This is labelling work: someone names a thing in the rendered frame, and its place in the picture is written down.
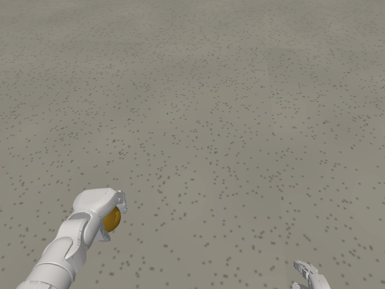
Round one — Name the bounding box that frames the right robot hand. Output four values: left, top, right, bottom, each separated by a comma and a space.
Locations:
292, 260, 331, 289

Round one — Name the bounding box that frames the left robot hand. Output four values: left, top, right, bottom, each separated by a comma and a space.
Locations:
73, 188, 128, 242

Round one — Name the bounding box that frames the left robot arm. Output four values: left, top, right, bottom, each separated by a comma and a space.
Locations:
16, 209, 100, 289

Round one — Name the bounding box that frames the ball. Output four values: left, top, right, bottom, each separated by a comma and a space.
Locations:
102, 206, 121, 232

